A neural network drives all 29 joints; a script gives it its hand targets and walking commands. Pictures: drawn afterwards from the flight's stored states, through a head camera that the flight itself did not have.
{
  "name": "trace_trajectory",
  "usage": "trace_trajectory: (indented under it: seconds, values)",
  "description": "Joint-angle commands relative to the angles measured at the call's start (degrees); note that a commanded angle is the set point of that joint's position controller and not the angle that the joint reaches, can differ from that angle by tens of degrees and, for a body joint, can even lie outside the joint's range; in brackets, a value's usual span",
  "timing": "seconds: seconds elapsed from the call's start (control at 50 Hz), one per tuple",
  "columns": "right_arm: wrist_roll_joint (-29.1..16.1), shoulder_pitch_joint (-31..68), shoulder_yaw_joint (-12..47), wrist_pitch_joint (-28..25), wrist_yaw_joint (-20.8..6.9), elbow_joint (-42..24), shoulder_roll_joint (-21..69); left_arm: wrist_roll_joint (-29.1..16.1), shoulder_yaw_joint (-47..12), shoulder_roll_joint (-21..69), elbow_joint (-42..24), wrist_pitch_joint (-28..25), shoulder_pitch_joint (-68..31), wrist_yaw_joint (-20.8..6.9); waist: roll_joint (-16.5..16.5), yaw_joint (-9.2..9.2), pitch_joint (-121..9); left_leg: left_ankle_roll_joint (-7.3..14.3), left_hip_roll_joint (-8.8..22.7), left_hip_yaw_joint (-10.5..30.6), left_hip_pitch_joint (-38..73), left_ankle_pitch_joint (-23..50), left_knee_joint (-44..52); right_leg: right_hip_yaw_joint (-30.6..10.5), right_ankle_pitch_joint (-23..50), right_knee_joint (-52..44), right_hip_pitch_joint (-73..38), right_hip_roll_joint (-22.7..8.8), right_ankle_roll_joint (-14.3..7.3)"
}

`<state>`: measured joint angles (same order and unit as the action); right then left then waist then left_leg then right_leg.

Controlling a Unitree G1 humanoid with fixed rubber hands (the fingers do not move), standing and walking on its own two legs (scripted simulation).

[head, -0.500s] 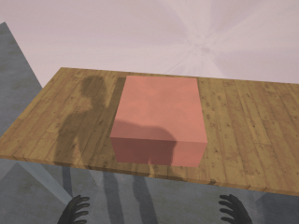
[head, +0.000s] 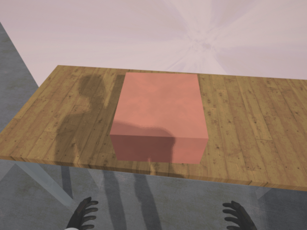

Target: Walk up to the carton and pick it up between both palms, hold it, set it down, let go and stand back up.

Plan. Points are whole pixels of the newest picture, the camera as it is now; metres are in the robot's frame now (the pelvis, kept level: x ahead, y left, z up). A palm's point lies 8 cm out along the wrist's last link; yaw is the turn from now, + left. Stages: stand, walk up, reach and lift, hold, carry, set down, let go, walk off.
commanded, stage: let go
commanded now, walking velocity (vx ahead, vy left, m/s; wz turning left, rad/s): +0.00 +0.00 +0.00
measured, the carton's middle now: (159, 114) +0.51 +0.00 -0.02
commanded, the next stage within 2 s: stand in 0.24 s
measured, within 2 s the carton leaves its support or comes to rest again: neither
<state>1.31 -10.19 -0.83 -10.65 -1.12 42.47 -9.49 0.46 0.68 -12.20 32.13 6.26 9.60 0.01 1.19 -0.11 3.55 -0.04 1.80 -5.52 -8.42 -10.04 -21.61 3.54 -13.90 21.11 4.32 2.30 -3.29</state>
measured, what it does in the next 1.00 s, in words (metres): stands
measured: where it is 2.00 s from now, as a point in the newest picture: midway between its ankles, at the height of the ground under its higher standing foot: outside the picture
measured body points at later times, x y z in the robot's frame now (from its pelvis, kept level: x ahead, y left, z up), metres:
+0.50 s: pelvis +0.00 +0.00 -0.01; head +0.00 +0.00 +0.44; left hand +0.11 +0.25 -0.11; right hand +0.10 -0.23 -0.14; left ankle +0.02 +0.12 -0.74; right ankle -0.02 -0.08 -0.74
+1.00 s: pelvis +0.01 +0.00 +0.00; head +0.00 -0.01 +0.45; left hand -0.01 +0.23 -0.15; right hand +0.04 -0.23 -0.16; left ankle +0.02 +0.12 -0.74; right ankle -0.02 -0.08 -0.74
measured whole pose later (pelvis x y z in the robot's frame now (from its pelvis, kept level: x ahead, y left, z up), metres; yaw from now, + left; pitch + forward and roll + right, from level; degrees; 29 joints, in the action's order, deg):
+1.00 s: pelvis +0.01 +0.00 +0.00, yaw +5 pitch -2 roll +0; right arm 1.6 -17.5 -1.4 0.0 1.0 60.0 -9.6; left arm 1.5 2.4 -9.0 56.6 -0.9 20.7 1.8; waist -0.9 -0.3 0.6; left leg 0.3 0.3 -0.9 -11.1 -10.8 -24.1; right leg 8.1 -15.5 21.7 4.3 1.2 -3.3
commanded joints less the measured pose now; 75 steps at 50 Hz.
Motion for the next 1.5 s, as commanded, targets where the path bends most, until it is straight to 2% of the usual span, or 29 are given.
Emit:
trace_trajectory:
  seconds: [0.0, 0.22, 0.24, 0.26, 0.28, 0.32, 0.34, 0.38, 0.46, 0.54, 0.62, 0.64, 0.74, 0.78, 0.86, 0.9, 1.14, 1.32, 1.34, 1.38, 1.48]
  values:
    - [-0.42, 3.08, -2.05, -1.89, 0.13, -5.31, -7.29, 0.53, 1.83, -5.54, -6.41, -1.15, -3.75, 0.29, -1.19, 0.09, -5.21, -0.69, -0.80, 3.56, 11.88, 9.68, -0.12, -3.56, 11.96, -5.77, 11.63, -3.41, 2.56]
    - [-0.36, 3.55, -2.82, -0.93, -0.41, -8.42, -7.55, 0.28, 0.91, -5.56, -7.86, -1.19, -5.84, 1.12, -0.69, -0.17, -3.90, -0.14, -0.41, 3.15, 10.00, 4.93, -0.01, -4.12, 6.19, -5.65, 13.46, -3.88, 2.23]
    - [0.83, -3.44, -2.64, 4.81, 0.48, -2.31, -8.66, 4.26, 3.30, -8.11, -2.78, -4.38, 0.69, 0.05, -7.13, -1.17, -3.97, 1.10, 6.20, 8.42, -1.93, 14.94, -0.62, -5.67, 5.06, -1.54, 4.39, -6.14, 1.95]
    - [1.12, -4.97, -2.62, 7.44, 0.56, -2.07, -9.20, 3.92, 3.57, -7.86, -1.31, -5.53, 3.43, -0.37, -6.46, -1.06, -3.02, 1.41, 5.65, 8.76, -7.84, 9.33, -0.60, -6.74, 4.41, -1.78, 0.36, -7.11, 1.89]
    - [1.30, -4.78, -2.65, 8.46, 0.46, -2.65, -9.13, 3.59, 3.54, -7.53, -0.63, -6.13, 3.48, -0.68, -4.18, -1.01, -2.42, 1.20, 4.84, 8.64, -10.21, 5.54, -0.32, -6.68, 5.90, -1.68, -0.76, -7.44, 1.84]
    - [1.03, -3.93, -2.49, 8.97, 0.24, -3.26, -8.81, 3.32, 3.25, -6.36, -0.06, -6.97, 3.60, -1.03, -2.45, -1.24, -5.95, 0.91, 3.99, 7.87, -7.35, 5.91, -0.97, -6.56, 10.40, -0.05, -0.58, -7.65, 1.53]
    - [0.99, -3.26, -2.51, 9.09, 0.14, -3.22, -8.97, 2.94, 3.01, -5.59, 0.90, -7.14, 4.60, -0.95, -1.34, -1.55, -6.76, 0.69, 3.81, 7.97, -5.89, 4.97, -1.50, -6.58, 9.90, -0.35, 1.13, -7.45, 1.41]
    - [0.63, -2.86, -2.73, 9.13, -0.11, -2.34, -8.96, 2.60, 2.75, -4.96, 1.88, -7.37, 3.43, -0.73, -2.22, -0.79, -6.92, 0.59, 3.54, 8.15, -5.54, 5.03, -2.16, -6.55, 8.59, -1.00, 2.03, -7.69, 0.74]
    - [1.14, -4.38, -2.75, 9.14, -0.09, 0.21, -8.72, 2.12, 3.12, -5.57, 3.66, -7.74, 3.07, -0.10, -1.42, -0.25, -4.79, 0.94, 3.29, 9.02, -5.68, 6.17, -1.94, -6.24, 6.82, -1.90, 4.14, -7.96, 0.50]
    - [1.01, -6.33, -2.92, 9.35, 0.29, 3.09, -8.49, 1.62, 3.06, -5.42, 7.63, -8.15, 6.66, 0.61, -0.16, -0.22, -3.85, 1.02, 2.80, 9.41, -5.40, 5.33, -1.73, -5.95, 5.01, -3.36, 4.63, -8.07, 0.13]
    - [0.91, -8.36, -2.79, 9.31, 0.99, 6.69, -8.14, 1.50, 3.40, -5.24, 10.93, -8.27, 9.04, 1.20, -1.44, -0.18, -1.76, 1.18, 2.90, 9.90, -5.61, 6.73, -0.68, -5.51, 6.25, -3.67, 4.01, -8.26, -0.15]
    - [0.89, -8.61, -2.71, 9.37, 1.14, 7.30, -7.97, 1.32, 3.33, -5.09, 11.99, -8.33, 9.94, 1.30, -0.86, -0.26, -1.62, 1.32, 2.84, 10.09, -5.37, 7.09, -0.53, -5.35, 6.74, -3.80, 3.96, -8.28, -0.21]
    - [0.64, -9.24, -2.48, 9.67, 1.65, 10.89, -7.38, 1.16, 3.33, -4.62, 16.31, -8.13, 11.74, 1.80, -1.77, 0.13, 0.68, 1.38, 2.51, 10.33, -5.19, 5.97, 0.71, -5.23, 4.71, -5.14, 4.52, -8.48, -0.46]
    - [0.54, -9.03, -2.33, 9.75, 1.89, 12.09, -7.00, 1.17, 3.43, -4.54, 17.88, -8.07, 12.73, 1.91, -2.71, -0.27, 1.18, 1.67, 2.50, 10.75, -5.52, 6.07, 1.12, -5.15, 5.00, -5.32, 3.93, -8.51, -0.52]
    - [0.25, -9.80, -1.75, 9.91, 2.20, 14.70, -5.75, 1.04, 3.12, -3.36, 21.02, -7.97, 14.09, 2.12, -1.91, -0.18, 1.86, 1.61, 2.33, 10.65, -5.15, 5.23, 1.75, -4.82, 3.50, -5.86, 3.98, -8.72, -0.60]
    - [0.21, -10.11, -1.64, 9.95, 2.43, 15.93, -5.55, 1.07, 2.84, -2.43, 22.63, -7.94, 14.32, 2.16, -2.58, -0.16, 2.59, 1.75, 2.32, 10.95, -5.48, 5.06, 1.86, -4.70, 3.52, -6.02, 3.66, -8.59, -0.56]
    - [-0.22, -10.63, -0.37, 10.09, 3.16, 21.37, -3.43, 0.83, 1.65, 0.19, 30.28, -7.78, 16.29, 2.70, -1.43, -0.38, 2.00, 2.12, 2.29, 10.53, -4.51, 6.89, 1.58, -3.36, 6.92, -5.46, 2.10, -8.83, -0.49]
    - [-0.50, -11.47, 0.50, 10.59, 3.62, 24.73, -1.74, 0.80, 0.88, 1.60, 33.74, -7.53, 16.79, 2.91, -1.44, -0.10, 4.82, 2.08, 2.43, 10.76, -4.40, 6.10, 1.71, -3.30, 4.84, -6.08, 3.98, -8.66, -0.33]
    - [-0.54, -11.36, 0.64, 10.58, 3.56, 24.81, -1.39, 0.75, 1.01, 1.11, 34.09, -7.54, 16.77, 2.90, -0.65, 0.09, 4.53, 2.16, 2.50, 10.61, -4.50, 5.96, 1.73, -3.16, 4.78, -5.85, 3.62, -8.54, -0.39]
    - [-0.62, -11.42, 0.79, 10.49, 3.62, 25.53, -1.32, 0.69, 0.67, 2.06, 34.65, -7.57, 16.95, 2.91, -1.90, -0.05, 4.62, 1.93, 2.31, 10.57, -4.88, 5.77, 1.87, -3.34, 4.84, -5.80, 3.22, -8.69, -0.35]
    - [-0.61, -10.87, 1.23, 10.61, 3.81, 26.50, -0.32, 0.68, 0.59, 2.31, 35.42, -7.67, 16.76, 2.98, -2.02, -0.17, 4.38, 1.83, 2.41, 10.16, -4.33, 6.75, 1.12, -3.22, 6.56, -5.84, 3.27, -8.85, -0.38]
